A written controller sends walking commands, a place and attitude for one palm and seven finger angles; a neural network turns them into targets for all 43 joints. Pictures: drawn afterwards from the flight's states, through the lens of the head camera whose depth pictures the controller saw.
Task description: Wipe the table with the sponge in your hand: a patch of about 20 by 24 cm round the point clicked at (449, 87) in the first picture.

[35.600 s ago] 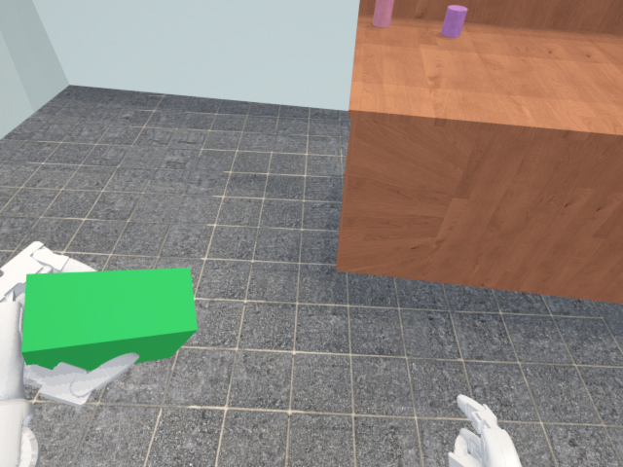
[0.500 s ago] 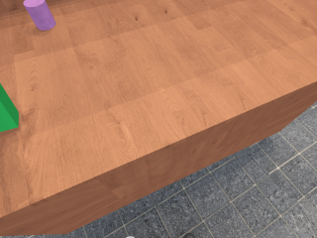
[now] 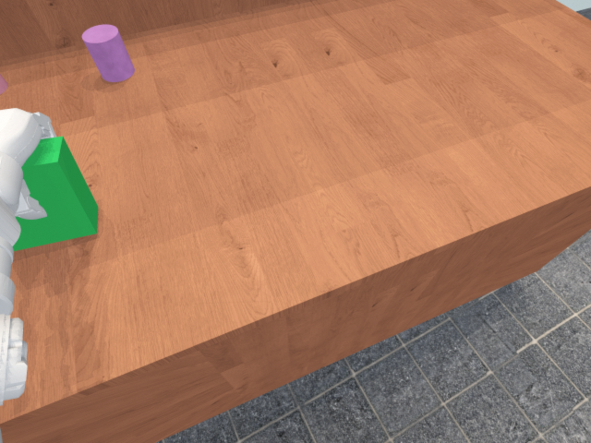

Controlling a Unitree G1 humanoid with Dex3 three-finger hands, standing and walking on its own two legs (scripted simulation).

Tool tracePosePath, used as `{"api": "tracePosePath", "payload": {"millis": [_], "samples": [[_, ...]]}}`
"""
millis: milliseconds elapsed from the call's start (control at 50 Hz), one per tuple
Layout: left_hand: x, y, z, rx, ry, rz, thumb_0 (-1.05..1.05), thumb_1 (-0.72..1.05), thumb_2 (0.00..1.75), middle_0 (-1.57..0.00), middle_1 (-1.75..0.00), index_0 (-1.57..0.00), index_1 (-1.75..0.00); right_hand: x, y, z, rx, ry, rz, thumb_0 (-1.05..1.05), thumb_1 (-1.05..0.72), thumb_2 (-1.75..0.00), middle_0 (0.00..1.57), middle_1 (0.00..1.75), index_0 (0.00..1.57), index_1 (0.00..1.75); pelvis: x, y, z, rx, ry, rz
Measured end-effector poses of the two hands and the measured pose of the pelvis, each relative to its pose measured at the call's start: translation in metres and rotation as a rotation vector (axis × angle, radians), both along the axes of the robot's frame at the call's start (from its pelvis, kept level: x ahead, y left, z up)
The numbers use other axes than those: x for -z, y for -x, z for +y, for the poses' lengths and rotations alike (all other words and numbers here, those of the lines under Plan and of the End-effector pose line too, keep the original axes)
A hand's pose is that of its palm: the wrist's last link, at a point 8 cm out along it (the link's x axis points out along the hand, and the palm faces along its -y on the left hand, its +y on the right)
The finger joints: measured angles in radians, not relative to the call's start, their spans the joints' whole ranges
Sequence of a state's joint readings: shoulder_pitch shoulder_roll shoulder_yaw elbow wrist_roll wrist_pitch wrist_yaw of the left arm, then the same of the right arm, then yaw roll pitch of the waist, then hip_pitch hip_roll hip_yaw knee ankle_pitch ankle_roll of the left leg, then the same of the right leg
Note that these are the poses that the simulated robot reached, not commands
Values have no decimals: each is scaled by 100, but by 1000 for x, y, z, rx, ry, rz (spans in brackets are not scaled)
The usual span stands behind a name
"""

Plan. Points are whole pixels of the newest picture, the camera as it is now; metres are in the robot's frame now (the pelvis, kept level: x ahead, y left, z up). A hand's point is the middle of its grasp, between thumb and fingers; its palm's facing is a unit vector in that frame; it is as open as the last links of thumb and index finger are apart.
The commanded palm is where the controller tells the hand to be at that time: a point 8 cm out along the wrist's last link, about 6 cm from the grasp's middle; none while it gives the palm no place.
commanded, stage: slide across to the middle lane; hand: left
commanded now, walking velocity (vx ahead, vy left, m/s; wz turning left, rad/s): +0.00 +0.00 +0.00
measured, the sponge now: (39, 208) +0.40 +0.38 +0.06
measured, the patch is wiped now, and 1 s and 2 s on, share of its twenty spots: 0.30 0.40 0.55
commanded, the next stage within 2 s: wipe back along the middle lane in 0.22 s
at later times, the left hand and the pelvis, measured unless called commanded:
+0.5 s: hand (56, 171) +0.42 +0.33 +0.12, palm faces -0.14 +0.01 -0.99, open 10.3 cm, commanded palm +0.40 +0.32 +0.16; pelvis -0.01 -0.02 +0.00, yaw +0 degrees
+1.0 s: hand (52, 198) +0.38 +0.33 +0.11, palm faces -0.05 -0.03 -1.00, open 10.3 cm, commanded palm +0.35 +0.31 +0.14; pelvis +0.01 -0.01 +0.00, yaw +0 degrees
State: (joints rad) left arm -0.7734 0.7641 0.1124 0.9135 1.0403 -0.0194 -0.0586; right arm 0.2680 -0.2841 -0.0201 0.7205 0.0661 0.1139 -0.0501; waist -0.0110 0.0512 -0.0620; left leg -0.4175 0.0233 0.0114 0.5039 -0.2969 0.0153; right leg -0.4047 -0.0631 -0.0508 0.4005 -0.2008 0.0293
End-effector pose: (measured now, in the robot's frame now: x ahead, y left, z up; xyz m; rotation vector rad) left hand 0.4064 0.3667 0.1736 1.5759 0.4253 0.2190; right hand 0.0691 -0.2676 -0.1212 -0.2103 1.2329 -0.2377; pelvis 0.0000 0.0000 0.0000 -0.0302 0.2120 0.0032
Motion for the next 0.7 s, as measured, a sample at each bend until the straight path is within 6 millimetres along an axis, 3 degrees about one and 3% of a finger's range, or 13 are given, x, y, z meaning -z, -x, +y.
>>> {"api": "tracePosePath", "payload": {"millis": [180,380,560,700], "samples": [[0,6,-10,-33,5,-6,-1,-53,105,-70,-134,-72,-135,-4,-11,-2,-27,-9,-58,0,-91,-90,20,30,21,30,-1,2,-4,-4,-5,-22],[-1,-3,-37,18,0,15,-1,-53,105,-70,-134,-72,-135,-3,7,-14,-15,14,-35,0,-91,-90,20,30,21,30,-1,6,-11,-9,-9,-30],[3,-1,-42,-9,-7,-7,-1,-53,105,-70,-134,-72,-135,1,28,-23,25,1,4,0,-91,-90,20,30,21,30,-2,4,-18,9,-13,-27],[5,9,-44,-31,5,-33,0,-52,105,-68,-136,-70,-137,2,20,-28,29,-8,-6,1,-91,-90,20,30,21,30,-2,0,-21,10,-13,-40]]}}
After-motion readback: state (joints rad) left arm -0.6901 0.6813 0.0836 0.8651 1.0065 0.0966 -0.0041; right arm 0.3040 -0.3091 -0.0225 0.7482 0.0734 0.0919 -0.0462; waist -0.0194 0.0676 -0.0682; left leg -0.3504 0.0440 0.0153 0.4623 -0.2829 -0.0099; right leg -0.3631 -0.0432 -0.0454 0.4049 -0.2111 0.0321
